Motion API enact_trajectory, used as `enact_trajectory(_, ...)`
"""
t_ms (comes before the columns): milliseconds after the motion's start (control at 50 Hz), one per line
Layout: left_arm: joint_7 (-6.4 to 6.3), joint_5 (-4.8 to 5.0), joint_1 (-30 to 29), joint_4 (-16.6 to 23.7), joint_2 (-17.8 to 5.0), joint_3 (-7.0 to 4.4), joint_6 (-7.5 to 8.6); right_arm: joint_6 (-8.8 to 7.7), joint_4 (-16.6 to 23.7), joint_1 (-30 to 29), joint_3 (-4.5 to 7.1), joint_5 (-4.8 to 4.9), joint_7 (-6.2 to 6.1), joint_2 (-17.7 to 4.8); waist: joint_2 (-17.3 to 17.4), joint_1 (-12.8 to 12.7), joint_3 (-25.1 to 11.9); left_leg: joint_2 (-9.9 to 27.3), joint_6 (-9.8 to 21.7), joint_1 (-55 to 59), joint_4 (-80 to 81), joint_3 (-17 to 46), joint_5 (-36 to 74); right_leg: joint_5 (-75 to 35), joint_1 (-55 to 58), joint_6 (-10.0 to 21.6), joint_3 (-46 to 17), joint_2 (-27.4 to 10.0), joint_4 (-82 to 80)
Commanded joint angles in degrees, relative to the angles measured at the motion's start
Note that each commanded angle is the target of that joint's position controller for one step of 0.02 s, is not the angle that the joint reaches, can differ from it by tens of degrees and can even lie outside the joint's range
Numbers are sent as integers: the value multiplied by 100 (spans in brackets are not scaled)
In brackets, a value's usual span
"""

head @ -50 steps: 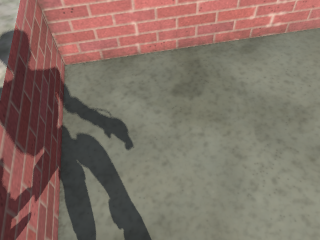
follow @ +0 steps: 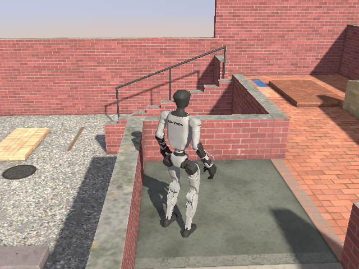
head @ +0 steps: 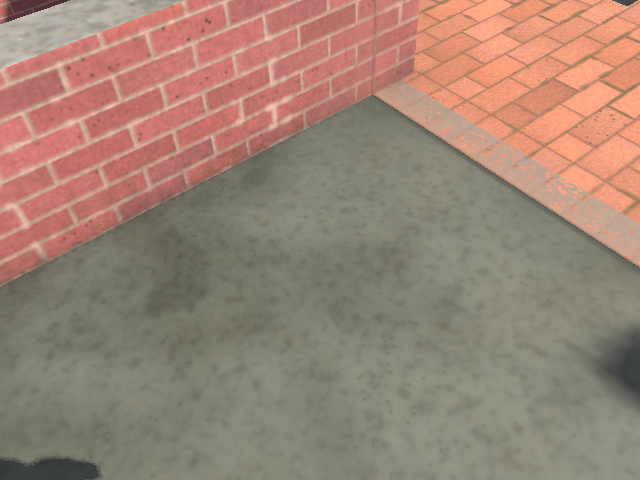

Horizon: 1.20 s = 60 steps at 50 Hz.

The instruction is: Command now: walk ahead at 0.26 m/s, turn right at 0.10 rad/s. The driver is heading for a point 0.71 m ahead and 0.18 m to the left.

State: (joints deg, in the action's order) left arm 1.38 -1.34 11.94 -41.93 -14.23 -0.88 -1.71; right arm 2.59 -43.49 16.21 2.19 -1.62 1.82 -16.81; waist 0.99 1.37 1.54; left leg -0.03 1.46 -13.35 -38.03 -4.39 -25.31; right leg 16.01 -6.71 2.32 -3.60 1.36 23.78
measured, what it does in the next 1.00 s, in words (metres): walks ahead: left foot, then right foot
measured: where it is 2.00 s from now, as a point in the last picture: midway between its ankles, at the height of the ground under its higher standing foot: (326, 399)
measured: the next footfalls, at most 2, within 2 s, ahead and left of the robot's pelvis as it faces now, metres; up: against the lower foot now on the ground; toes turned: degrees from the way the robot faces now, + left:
left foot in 0.18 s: +0.13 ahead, +0.12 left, +0.00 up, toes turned +2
right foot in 0.68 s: +0.47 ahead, -0.06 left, +0.00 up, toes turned -3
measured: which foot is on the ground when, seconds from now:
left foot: up 0.00-0.16, down 0.18-0.68, up 0.70-1.00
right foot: down 0.00-0.20, up 0.22-0.66, down 0.68-1.00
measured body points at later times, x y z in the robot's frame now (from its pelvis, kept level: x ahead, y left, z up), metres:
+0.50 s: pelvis +0.18 +0.05 +0.00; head +0.22 +0.06 +0.45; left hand +0.32 +0.29 -0.13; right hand +0.16 -0.22 -0.12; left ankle +0.09 +0.12 -0.74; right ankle +0.29 -0.09 -0.69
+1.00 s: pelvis +0.47 +0.01 +0.00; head +0.49 +0.00 +0.45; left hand +0.44 +0.26 -0.14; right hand +0.60 -0.24 -0.13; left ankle +0.58 +0.18 -0.67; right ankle +0.43 -0.06 -0.74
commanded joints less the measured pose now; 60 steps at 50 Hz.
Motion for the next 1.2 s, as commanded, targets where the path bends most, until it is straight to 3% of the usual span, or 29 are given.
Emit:
enact_trajectory(20,-36,-43,659,-26,-1052,-311,136,-181,587,-680,176,-9,113,-601,-939,-462,443,94,99,-1934,-508,265,-48,1537,903,981,-1916,-1524,-1391)
enact_trajectory(120,3,28,252,-141,-1113,-372,277,-258,593,-643,91,1,109,-404,-941,-202,489,-37,119,-504,372,-1,747,1284,-437,779,-1267,-1245,-1301)
enact_trajectory(160,20,44,75,-172,-1068,-381,289,-291,376,-72,106,-26,34,-397,-690,132,397,-204,155,850,881,-155,1219,1286,-1360,611,-979,-1045,-815)
enact_trajectory(180,13,1,88,-191,-905,-340,313,-335,233,432,146,-40,-30,-526,-415,341,287,-101,196,1614,1031,76,966,1337,-1886,494,-804,-879,-321)
enact_trajectory(200,32,-19,-120,-78,-546,-238,342,-404,125,1188,228,-127,-118,-923,494,706,141,917,415,2247,1863,1418,-218,1308,-2529,262,-232,-420,1168)
enact_trajectory(220,28,18,-159,178,-407,-198,352,-410,47,1700,431,-91,-147,-1724,1742,790,-50,2214,1084,2321,2952,3995,-2118,1801,-3352,86,459,329,2999)
enact_trajectory(240,0,-67,-102,124,-727,-281,322,-413,40,1496,356,-59,-156,-1426,965,480,361,2461,1353,1789,3212,4618,-2589,1682,-3581,212,-161,67,3950)
enact_trajectory(260,35,-69,-91,18,-784,-302,337,-438,189,977,268,-11,-140,-1111,445,161,707,2243,1283,1411,3115,4020,-2199,1087,-3614,285,-239,-181,4132)
enact_trajectory(280,90,-38,-24,-118,-755,-300,362,-470,302,608,213,-6,-122,-880,227,-23,689,1893,1089,1242,3087,3339,-1317,617,-3395,283,-133,-358,3988)
enact_trajectory(320,163,-46,150,-342,-604,-255,344,-554,314,456,160,37,-136,-731,246,-151,431,1397,933,1250,3083,2293,580,43,-2953,159,144,-509,3752)
enact_trajectory(340,190,-41,221,-460,-710,-274,334,-616,239,507,147,74,-118,-657,318,-157,283,1232,903,1320,3048,1912,1446,-109,-2788,126,220,-508,3610)
enact_trajectory(420,207,-87,-435,-367,-471,-159,325,-676,-144,1002,169,138,-160,-663,404,-16,284,1041,947,1837,2840,1155,3616,-383,-3129,-24,513,-477,2808)
enact_trajectory(520,200,-10,-1353,-110,-369,-41,404,-665,-498,1303,108,119,-154,-516,523,191,486,1078,1030,1768,2771,834,4045,-1107,-3072,9,706,-438,1640)
enact_trajectory(580,188,1,-1571,30,-380,-28,426,-689,-666,1282,114,72,-179,-575,418,92,595,1281,938,1727,2688,779,4502,-1124,-2713,218,808,-357,1251)
enact_trajectory(620,128,2,-1250,-74,-501,-89,433,-688,-681,1044,153,64,-200,-706,446,-102,405,1254,746,1663,2294,629,5426,-868,-1939,337,893,-113,1085)
enact_trajectory(660,22,-25,210,-580,-746,-249,437,-657,-744,946,165,87,-185,-755,359,-751,-355,934,544,1364,598,332,6236,-713,-107,586,1051,264,612)
enact_trajectory(680,-65,-156,1176,-833,-1141,-381,472,-662,-676,909,128,109,-171,-706,-84,-1150,-905,707,440,339,-1043,153,4818,40,1205,864,90,-598,398)
enact_trajectory(700,-94,-263,1574,-815,-1587,-482,493,-679,-536,1439,-11,221,-70,-16,-1353,-896,-1754,-147,216,-1395,-3173,82,830,1620,2548,1452,-2710,-2258,-115)
enact_trajectory(720,-58,-46,1277,-849,-1491,-477,458,-677,-602,1243,116,154,-86,-498,-1243,-874,-1686,-423,322,-2030,-3850,852,-254,1769,2205,1599,-3960,-2393,-966)
enact_trajectory(740,-80,33,628,-789,-1160,-404,445,-684,-428,752,130,157,-123,-539,-934,-532,-724,16,416,-2328,-3781,963,349,1656,1407,1425,-2900,-2198,-1018)
enact_trajectory(760,-65,31,286,-754,-782,-318,502,-712,-449,526,81,145,-117,-454,-617,-428,-236,245,447,-2170,-3470,904,744,787,653,1289,-2137,-1987,-1172)
enact_trajectory(820,-69,-35,214,-854,-405,-198,683,-516,-781,933,34,18,-54,-146,-542,-28,-59,525,344,-1378,-2928,880,909,-1059,-285,873,-678,-1510,-1382)
enact_trajectory(860,-57,-15,436,-1001,-468,-213,804,-415,-750,721,6,49,-24,10,-444,25,100,560,285,-1532,-2789,866,1100,-1379,-463,821,-289,-1472,-1590)
enact_trajectory(920,-90,-15,609,-1106,-570,-249,849,-397,-496,-19,33,69,18,-69,-368,-17,377,618,158,-2272,-2280,824,1782,-1385,-277,702,271,-1361,-1868)
enact_trajectory(1040,-170,31,925,-1244,-569,-223,840,-457,-61,-1234,-63,19,150,152,-368,-337,472,474,132,-2310,-417,169,2883,-2314,290,624,1143,-1276,-1784)
enact_trajectory(1100,-278,49,1116,-1344,-577,-204,765,-485,57,-1436,-86,-50,179,185,-383,-371,475,229,286,-2038,227,-221,2671,-4092,814,544,1469,-1377,-1123)
enact_trajectory(1160,-388,38,1018,-1369,-759,-245,666,-531,-191,-534,-5,-120,68,22,-648,6,-19,-299,583,-1100,417,-336,1944,-6084,1103,377,1546,-1408,282)
enact_trajectory(1180,-407,35,987,-1358,-786,-255,621,-587,-383,60,62,-141,13,-116,-614,235,-319,-414,710,-474,796,-211,2075,-5781,1028,310,1516,-1367,1133)
enact_trajectory(1200,-398,86,924,-1314,-784,-250,594,-669,-591,668,145,-207,-49,-312,-373,558,-650,-243,858,473,1402,40,3148,-4561,548,170,1614,-1105,2367)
